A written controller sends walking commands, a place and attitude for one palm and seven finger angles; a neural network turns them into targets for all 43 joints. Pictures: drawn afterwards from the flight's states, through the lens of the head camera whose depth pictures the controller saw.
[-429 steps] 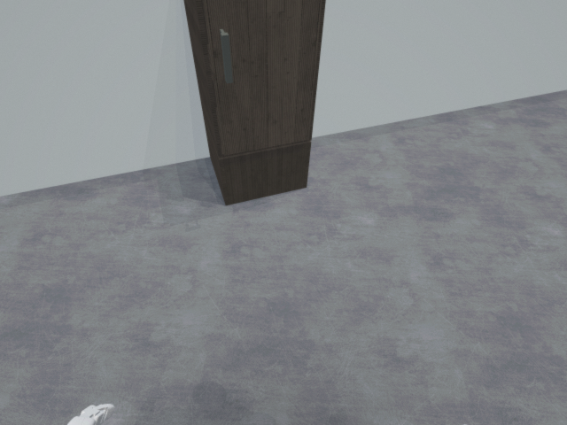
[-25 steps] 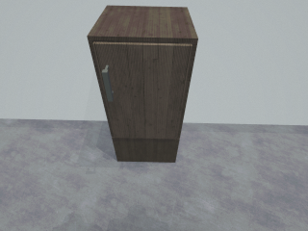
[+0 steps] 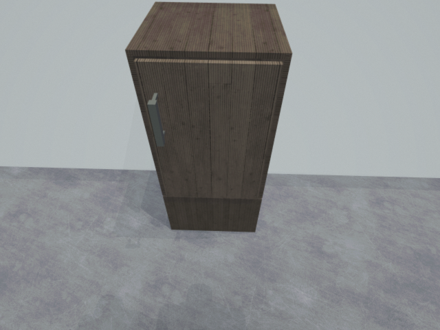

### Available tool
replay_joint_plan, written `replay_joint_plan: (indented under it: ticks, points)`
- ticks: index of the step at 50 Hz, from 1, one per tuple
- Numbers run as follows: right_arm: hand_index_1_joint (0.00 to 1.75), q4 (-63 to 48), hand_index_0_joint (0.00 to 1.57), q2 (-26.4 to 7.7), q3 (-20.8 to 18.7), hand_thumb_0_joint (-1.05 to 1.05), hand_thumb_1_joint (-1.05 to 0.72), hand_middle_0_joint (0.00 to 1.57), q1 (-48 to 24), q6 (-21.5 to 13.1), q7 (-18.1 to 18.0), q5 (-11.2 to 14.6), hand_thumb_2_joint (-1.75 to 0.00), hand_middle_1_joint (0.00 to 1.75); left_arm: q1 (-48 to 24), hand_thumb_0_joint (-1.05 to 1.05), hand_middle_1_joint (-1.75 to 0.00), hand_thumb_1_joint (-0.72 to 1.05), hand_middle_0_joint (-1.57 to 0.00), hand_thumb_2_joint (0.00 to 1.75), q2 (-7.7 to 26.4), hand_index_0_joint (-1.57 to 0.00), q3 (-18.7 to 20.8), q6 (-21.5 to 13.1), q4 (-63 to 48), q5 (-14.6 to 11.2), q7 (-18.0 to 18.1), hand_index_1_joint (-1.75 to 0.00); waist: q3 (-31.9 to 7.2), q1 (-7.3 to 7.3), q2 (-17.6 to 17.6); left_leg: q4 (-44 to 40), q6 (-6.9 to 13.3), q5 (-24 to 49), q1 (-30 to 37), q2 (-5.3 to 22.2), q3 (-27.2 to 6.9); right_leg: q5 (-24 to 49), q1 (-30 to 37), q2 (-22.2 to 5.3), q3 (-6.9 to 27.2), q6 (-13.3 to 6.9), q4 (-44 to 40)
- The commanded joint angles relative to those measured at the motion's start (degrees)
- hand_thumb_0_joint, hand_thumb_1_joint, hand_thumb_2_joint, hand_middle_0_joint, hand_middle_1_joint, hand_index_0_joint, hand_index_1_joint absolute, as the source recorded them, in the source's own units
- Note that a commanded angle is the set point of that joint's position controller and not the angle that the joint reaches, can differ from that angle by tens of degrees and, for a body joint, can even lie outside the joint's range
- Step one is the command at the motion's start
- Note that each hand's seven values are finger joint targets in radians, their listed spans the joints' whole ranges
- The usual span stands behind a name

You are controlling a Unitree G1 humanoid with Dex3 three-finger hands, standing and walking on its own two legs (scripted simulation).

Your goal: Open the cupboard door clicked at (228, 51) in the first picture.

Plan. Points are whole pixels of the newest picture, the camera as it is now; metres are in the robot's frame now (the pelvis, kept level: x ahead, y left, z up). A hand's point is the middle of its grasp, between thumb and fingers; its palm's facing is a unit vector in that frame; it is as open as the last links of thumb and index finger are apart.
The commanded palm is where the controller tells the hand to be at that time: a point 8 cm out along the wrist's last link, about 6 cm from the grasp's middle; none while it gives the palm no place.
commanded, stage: look again from close up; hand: left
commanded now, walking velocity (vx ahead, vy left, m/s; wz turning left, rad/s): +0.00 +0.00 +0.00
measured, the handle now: (158, 120) +0.67 +0.23 -0.02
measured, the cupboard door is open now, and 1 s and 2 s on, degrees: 0 0 0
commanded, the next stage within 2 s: shuffle to correct the standing spot in 0.16 s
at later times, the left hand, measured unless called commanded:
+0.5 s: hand out of the picture +0.04 +0.17 -0.18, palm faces +0.09 -0.98 -0.16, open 7.4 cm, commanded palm none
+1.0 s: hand (153, 274) +0.28 +0.18 -0.17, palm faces +0.05 -0.97 -0.25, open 7.3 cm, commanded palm none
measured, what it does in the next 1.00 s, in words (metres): walks ahead: right foot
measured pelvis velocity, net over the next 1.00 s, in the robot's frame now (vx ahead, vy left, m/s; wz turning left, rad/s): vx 0.18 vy -0.01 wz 0.06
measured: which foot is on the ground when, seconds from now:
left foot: down 0.00-0.94, up 0.96-1.00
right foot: down 0.00-0.56, up 0.58-0.92, down 0.94-1.00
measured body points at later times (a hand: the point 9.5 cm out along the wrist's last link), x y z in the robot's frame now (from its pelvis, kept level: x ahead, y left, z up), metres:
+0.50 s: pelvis +0.06 +0.01 -0.01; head +0.07 +0.02 +0.44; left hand +0.04 +0.23 -0.17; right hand +0.03 -0.19 -0.17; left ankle -0.03 +0.11 -0.73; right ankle +0.06 -0.08 -0.74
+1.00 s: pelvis +0.18 -0.01 -0.02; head +0.23 -0.02 +0.43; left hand +0.27 +0.23 -0.15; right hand +0.09 -0.21 -0.17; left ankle +0.02 +0.11 -0.67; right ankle +0.27 -0.06 -0.74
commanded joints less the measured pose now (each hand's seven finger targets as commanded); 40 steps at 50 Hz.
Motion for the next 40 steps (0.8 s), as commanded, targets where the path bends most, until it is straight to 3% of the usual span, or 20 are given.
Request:
replay_joint_plan:
  ticks: [1, 13, 15, 18, 21, 23, 25, 26, 27, 28, 29, 30, 31, 32, 33, 35, 37, 39, 40]
  points:
    - [0.3, -0.2, 0.2, -4.1, -0.5, 0.0, -0.9, 0.2, 5.6, -0.6, -0.4, 0.4, -0.9, 0.3, 2.6, 0.0, -0.3, 0.9, -0.2, 0.9, 4.8, -0.2, 0.5, -1.0, -1.3, -0.2, 0.3, -0.3, 5.9, -0.31, 0.4, -7.4, 2.4, -0.2, -7.8, 5.1, -4.5, -5.8, 4.8, -6.6, 8.7, -0.5, -7.0]
    - [0.3, 1.1, 0.2, -4.6, -0.4, 0.0, -0.9, 0.2, 3.7, -1.0, -0.9, 0.6, -0.9, 0.3, 1.4, 0.0, -0.3, 0.9, -0.2, 0.9, 5.3, -0.2, 0.3, -1.3, -0.7, -0.3, 0.6, -0.3, 4.0, -0.21, 0.8, -7.6, 2.0, 9.6, -3.9, 6.1, -3.9, 8.8, 9.6, -7.0, 6.5, -0.6, -3.6]
    - [0.3, 1.3, 0.2, -5.1, -0.6, 0.0, -0.9, 0.2, 4.1, -0.8, -0.8, 0.4, -0.9, 0.3, 1.8, 0.0, -0.3, 0.9, -0.2, 0.9, 5.8, -0.2, 0.6, -1.1, -0.8, -0.1, 0.4, -0.3, 3.7, 0.08, 0.1, -6.6, 2.2, 2.0, -4.4, 5.6, -3.1, -0.1, 9.8, -7.0, 6.9, -1.1, -3.3]
    - [0.3, 1.0, 0.2, -5.0, -0.7, 0.0, -0.9, 0.2, 3.7, -0.5, -0.3, 0.1, -0.9, 0.3, 2.2, 0.0, -0.3, 0.9, -0.2, 0.9, 6.8, -0.2, 1.3, -0.8, -1.4, 0.3, 0.0, -0.3, 6.6, 0.56, -1.7, -4.2, 2.7, -5.4, -7.4, 4.1, -2.2, -13.3, 7.9, -7.7, 10.2, -2.4, -5.7]
    - [0.3, 0.0, 0.2, -4.2, -0.7, 0.0, -0.9, 0.2, 3.3, -0.5, -0.1, 0.0, -0.9, 0.3, 4.7, 0.0, -0.3, 0.9, -0.2, 0.9, 8.6, -0.2, 2.4, -0.8, -1.4, 0.3, -0.1, -0.3, 7.4, 1.36, -6.6, 4.7, 2.1, -6.9, -12.1, 1.1, 1.1, -20.3, 10.0, -11.5, 17.2, -5.8, -10.2]
    - [0.3, -0.7, 0.2, -3.9, -0.7, 0.0, -0.9, 0.2, 2.4, -0.8, 0.1, 0.0, -0.9, 0.3, 6.3, 0.0, -0.3, 0.9, -0.2, 0.9, 9.5, -0.2, 3.3, -1.1, -1.7, 0.4, 0.1, -0.3, 6.1, 1.59, -7.5, 10.3, 1.8, -7.5, -13.6, 1.5, 2.1, -17.7, 11.0, -15.3, 21.6, -8.9, -12.2]
    - [0.3, -0.9, 0.2, -3.9, -0.7, 0.0, -0.9, 0.2, 3.0, -1.3, 0.4, 0.1, -0.9, 0.3, 5.2, 0.0, -0.3, 0.9, -0.2, 0.9, 9.7, -0.2, 3.6, -1.4, -2.5, 0.5, 0.2, -0.3, 4.7, 0.56, -5.0, 7.1, 1.9, -8.4, -11.0, 2.5, 1.5, -9.0, 10.1, -15.8, 19.2, -10.1, -8.5]
    - [0.3, 0.1, 0.2, -3.6, -0.7, 0.0, -0.9, 0.2, 5.3, -1.6, 0.5, 0.3, -0.9, 0.3, 3.3, 0.0, -0.3, 0.9, -0.2, 0.9, 9.4, -0.2, 3.5, -1.3, -3.1, 0.4, 0.2, -0.3, 4.3, -1.03, -1.5, 1.0, 2.0, -5.4, -4.7, 2.8, 1.9, -6.9, 6.0, -14.0, 14.7, -8.8, -4.1]
    - [0.3, 1.7, 0.2, -4.2, -0.7, 0.0, -0.9, 0.2, 9.3, -1.9, 0.5, 0.1, -0.9, 0.3, 0.3, 0.0, -0.3, 0.9, -0.2, 0.9, 7.5, -0.2, 3.0, -1.1, -4.2, 0.3, 0.0, -0.3, 5.1, -2.83, 3.7, -6.2, 3.0, -1.5, 2.3, 4.9, -1.7, -8.7, -0.9, -8.8, 7.7, -6.2, 3.3]
    - [0.3, 3.2, 0.2, -8.2, -1.9, 0.0, -0.9, 0.2, 14.8, -2.2, 0.1, -0.6, -0.9, 0.3, -3.2, 0.0, -0.3, 0.9, -0.2, 0.9, 4.5, -0.2, 2.4, -1.1, -6.2, 0.2, -0.6, -0.3, 6.4, -5.11, 16.5, -12.0, 7.5, 4.5, 9.4, 15.1, -16.2, -14.3, -13.4, -1.2, -1.9, -1.9, 18.0]
    - [0.3, 4.2, 0.2, -9.4, -2.0, 0.0, -0.9, 0.2, 18.0, -1.9, -0.6, -0.7, -0.9, 0.3, -7.9, 0.0, -0.3, 0.9, -0.2, 0.9, 4.3, -0.2, 2.0, -1.6, -8.4, 0.7, -0.7, -0.3, 10.2, -6.47, 18.2, -13.7, 11.4, 24.0, 16.1, 21.3, -23.2, -22.7, -25.5, 0.5, -4.1, -0.5, 28.6]
    - [0.3, 4.8, 0.2, -8.1, -1.2, 0.0, -0.9, 0.2, 18.9, -2.0, -0.9, -0.6, -0.9, 0.3, -9.7, 0.0, -0.3, 0.9, -0.2, 0.9, 5.9, -0.2, 2.4, -1.7, -8.5, 1.0, -0.5, -0.3, 12.3, -6.23, 15.4, -11.0, 12.1, 40.5, 17.0, 21.6, -21.1, -21.7, -29.1, -1.9, -1.0, -0.5, 35.2]
    - [0.3, 4.2, 0.2, -5.9, -0.6, 0.0, -0.9, 0.2, 17.6, -2.5, -1.0, -0.4, -0.9, 0.3, -9.6, 0.0, -0.3, 0.9, -0.2, 0.9, 6.5, -0.2, 2.7, -2.1, -8.1, 0.9, -0.8, -0.3, 12.5, -5.11, 10.6, -8.9, 12.6, 49.0, 16.8, 21.0, -17.6, -19.8, -29.9, -3.6, -0.4, -0.7, 38.3]
    - [0.3, 3.2, 0.2, -6.1, -0.6, 0.0, -0.9, 0.2, 16.2, -2.9, -1.1, -0.5, -0.9, 0.3, -9.8, 0.0, -0.3, 0.9, -0.2, 0.9, 5.4, -0.2, 2.8, -2.2, -7.8, 0.6, -1.2, -0.3, 11.9, -4.62, 6.6, -7.8, 12.4, 52.8, 17.4, 19.8, -14.6, -18.8, -30.1, -4.4, -0.9, -0.8, 41.2]
    - [0.3, 2.7, 0.2, -6.9, -0.6, 0.0, -0.9, 0.2, 15.3, -3.3, -1.3, -0.5, -0.9, 0.3, -10.2, 0.0, -0.3, 0.9, -0.2, 0.9, 4.6, -0.2, 2.7, -2.0, -7.8, 0.5, -1.6, -0.3, 10.8, -3.95, 5.1, -8.3, 11.5, 52.6, 17.5, 18.4, -12.3, -16.5, -30.3, -4.2, -1.3, -0.6, 43.5]
    - [0.3, 2.6, 0.2, -6.8, -0.4, 0.0, -0.9, 0.2, 14.6, -3.7, -1.6, -0.4, -0.9, 0.3, -11.0, 0.0, -0.3, 0.9, -0.2, 0.9, 3.2, -0.2, 2.4, -1.4, -8.4, 0.5, -2.0, -0.3, 9.9, -2.88, 5.4, -9.9, 8.9, 51.0, 15.9, 15.2, -8.1, -12.0, -29.7, -3.6, -2.9, -0.2, 44.9]
    - [0.3, 2.2, 0.2, -6.3, -0.1, 0.0, -0.9, 0.2, 12.7, -3.7, -1.8, -0.2, -0.9, 0.3, -11.7, 0.0, -0.3, 0.9, -0.2, 0.9, 2.5, -0.2, 2.0, -0.8, -9.0, 0.3, -2.2, -0.3, 10.7, -1.59, 7.8, -11.0, 6.8, 54.2, 12.3, 12.4, -3.7, -8.3, -27.0, -3.0, -5.0, 0.5, 39.9]
    - [0.3, 1.5, 0.2, -6.7, -0.1, 0.0, -0.9, 0.2, 10.0, -3.3, -2.0, -0.3, -0.9, 0.3, -13.0, 0.0, -0.3, 0.9, -0.2, 0.9, 2.2, -0.2, 1.4, -0.5, -9.8, -0.2, -1.9, -0.3, 10.2, -0.71, 8.9, -9.9, 5.3, 60.7, 9.1, 10.6, -0.5, -4.7, -19.4, -2.5, -5.9, 0.4, 27.9]
    - [0.3, 1.4, 0.2, -7.5, -0.3, 0.0, -0.9, 0.2, 9.3, -3.0, -2.1, -0.1, -0.9, 0.3, -12.2, 0.0, -0.3, 0.9, -0.2, 0.9, 2.5, -0.2, 1.2, -0.5, -9.7, -0.4, -1.6, -0.3, 8.1, -0.22, 8.1, -8.2, 4.8, 67.0, 8.1, 10.3, -0.1, -3.3, -12.7, -0.7, -7.0, 0.0, 22.0]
